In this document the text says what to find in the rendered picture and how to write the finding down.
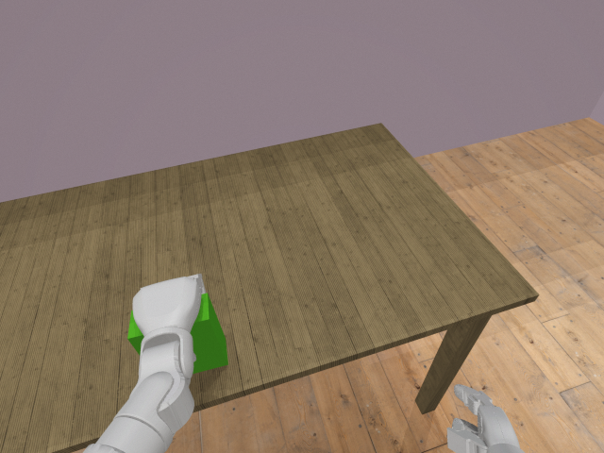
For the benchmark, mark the robot left hand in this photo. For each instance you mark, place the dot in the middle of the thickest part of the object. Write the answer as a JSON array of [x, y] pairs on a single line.
[[170, 303]]

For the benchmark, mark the left robot forearm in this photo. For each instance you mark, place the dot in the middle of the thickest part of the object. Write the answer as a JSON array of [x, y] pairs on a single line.
[[161, 403]]

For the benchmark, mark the sponge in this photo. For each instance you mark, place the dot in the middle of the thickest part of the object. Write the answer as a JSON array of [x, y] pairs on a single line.
[[209, 341]]

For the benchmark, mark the table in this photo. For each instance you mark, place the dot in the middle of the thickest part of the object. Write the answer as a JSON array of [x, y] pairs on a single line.
[[314, 253]]

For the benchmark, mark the robot right hand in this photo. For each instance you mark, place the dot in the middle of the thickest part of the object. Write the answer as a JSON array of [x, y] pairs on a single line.
[[494, 426]]

